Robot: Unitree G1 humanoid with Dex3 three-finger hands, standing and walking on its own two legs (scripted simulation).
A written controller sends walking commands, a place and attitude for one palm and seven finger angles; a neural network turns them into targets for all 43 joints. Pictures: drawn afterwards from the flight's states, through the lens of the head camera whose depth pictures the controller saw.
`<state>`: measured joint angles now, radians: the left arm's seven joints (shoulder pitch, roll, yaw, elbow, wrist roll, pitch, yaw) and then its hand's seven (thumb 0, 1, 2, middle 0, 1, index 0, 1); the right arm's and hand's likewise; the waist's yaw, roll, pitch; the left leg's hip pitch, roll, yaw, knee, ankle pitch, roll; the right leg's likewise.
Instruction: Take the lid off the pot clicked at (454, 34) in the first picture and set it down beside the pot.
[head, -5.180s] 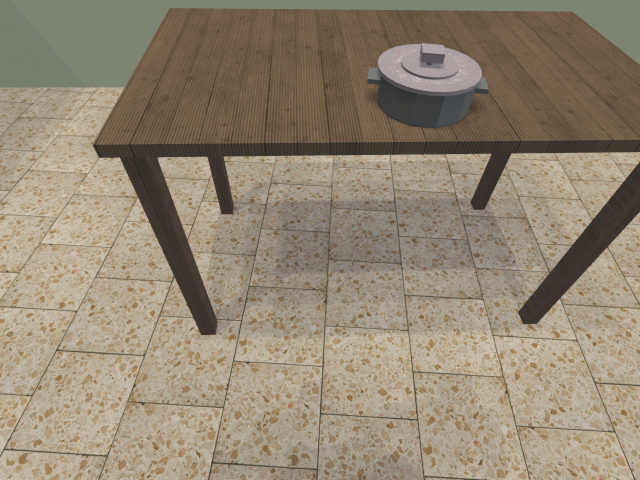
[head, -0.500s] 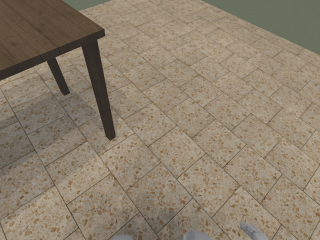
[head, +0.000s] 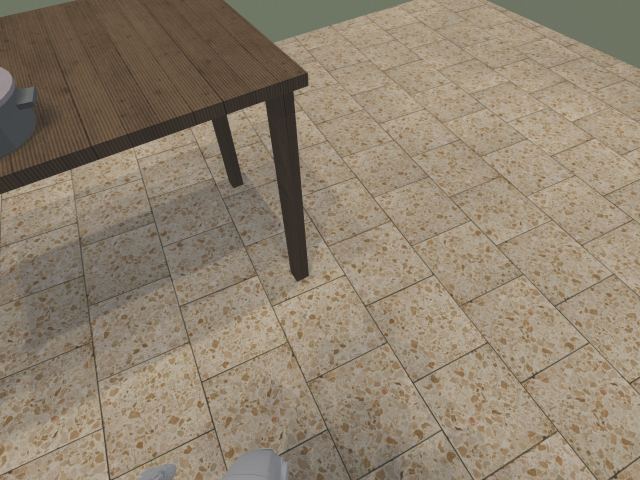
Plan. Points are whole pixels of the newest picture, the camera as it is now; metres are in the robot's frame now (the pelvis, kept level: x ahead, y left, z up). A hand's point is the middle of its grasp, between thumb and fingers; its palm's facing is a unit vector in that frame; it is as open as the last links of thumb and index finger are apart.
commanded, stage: turn to face it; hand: left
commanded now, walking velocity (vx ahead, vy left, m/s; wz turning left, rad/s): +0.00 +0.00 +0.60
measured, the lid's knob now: out of the picture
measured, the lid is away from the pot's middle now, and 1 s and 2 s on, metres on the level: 0.00 0.00 0.00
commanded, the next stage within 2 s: take the last steps up to it in 0.88 s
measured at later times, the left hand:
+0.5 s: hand out of the picture +0.05 +0.29 -0.16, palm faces +0.29 -0.92 -0.27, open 7.4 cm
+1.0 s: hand out of the picture -0.05 +0.22 -0.17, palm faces +0.50 -0.83 -0.24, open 7.4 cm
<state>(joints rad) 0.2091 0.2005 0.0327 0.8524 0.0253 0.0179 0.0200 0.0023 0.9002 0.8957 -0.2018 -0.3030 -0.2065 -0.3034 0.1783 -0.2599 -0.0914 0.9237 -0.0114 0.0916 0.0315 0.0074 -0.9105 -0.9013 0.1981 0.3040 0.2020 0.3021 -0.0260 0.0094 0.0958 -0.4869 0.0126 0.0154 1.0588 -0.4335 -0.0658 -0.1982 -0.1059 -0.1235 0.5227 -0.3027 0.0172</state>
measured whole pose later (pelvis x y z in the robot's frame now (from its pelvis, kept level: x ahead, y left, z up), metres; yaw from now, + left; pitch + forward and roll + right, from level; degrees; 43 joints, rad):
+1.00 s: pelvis +0.02 +0.04 -0.01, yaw +29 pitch -1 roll +1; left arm 0.27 0.21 0.04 0.93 0.03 0.02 0.02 0.00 0.90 0.90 -0.20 -0.30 -0.21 -0.30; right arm 0.12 -0.22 -0.05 0.95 0.00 0.06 0.01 0.01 -0.91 -0.90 0.20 0.30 0.20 0.30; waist 0.02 -0.02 0.10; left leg -0.28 0.01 0.03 0.62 -0.35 -0.04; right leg -0.22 -0.11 -0.12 0.56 -0.32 0.03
